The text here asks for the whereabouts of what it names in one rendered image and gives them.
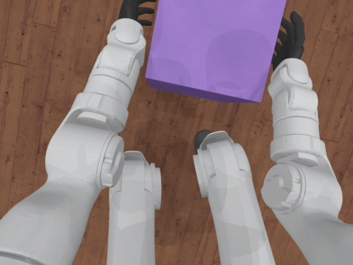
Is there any right robot forearm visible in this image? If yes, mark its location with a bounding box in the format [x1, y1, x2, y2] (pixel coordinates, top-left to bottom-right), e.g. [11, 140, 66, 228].
[268, 58, 337, 180]

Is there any carton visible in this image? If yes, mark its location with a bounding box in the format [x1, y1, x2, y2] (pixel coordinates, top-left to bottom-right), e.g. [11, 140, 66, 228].
[145, 0, 286, 103]

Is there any robot right thigh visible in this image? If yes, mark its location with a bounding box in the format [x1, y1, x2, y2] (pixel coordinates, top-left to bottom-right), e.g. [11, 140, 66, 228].
[193, 140, 276, 265]

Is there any robot left upper arm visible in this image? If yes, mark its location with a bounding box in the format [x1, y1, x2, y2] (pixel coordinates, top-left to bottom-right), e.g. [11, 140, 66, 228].
[0, 123, 124, 265]

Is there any left robot forearm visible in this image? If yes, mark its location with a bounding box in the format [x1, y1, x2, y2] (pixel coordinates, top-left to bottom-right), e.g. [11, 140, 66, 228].
[45, 18, 146, 172]

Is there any right robot hand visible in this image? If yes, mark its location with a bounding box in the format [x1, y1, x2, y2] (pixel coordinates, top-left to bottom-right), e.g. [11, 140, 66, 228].
[271, 11, 305, 71]

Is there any robot right upper arm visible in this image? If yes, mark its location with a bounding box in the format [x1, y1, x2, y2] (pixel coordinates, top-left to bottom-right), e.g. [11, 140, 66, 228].
[261, 161, 353, 265]

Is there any right robot foot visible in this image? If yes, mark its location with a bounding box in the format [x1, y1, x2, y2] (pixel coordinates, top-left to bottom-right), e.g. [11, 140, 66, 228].
[194, 130, 212, 155]

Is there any left robot hand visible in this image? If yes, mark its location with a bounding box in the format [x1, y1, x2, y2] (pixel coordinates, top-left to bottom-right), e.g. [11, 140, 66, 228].
[118, 0, 157, 26]

